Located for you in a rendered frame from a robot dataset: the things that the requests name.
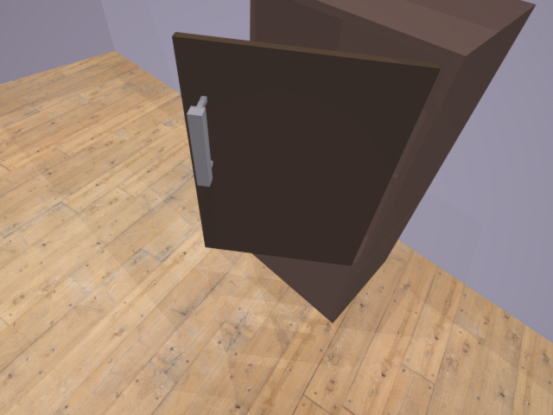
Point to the handle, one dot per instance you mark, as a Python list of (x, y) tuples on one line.
[(197, 125)]

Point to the cupboard door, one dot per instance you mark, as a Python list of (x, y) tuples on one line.
[(304, 141)]

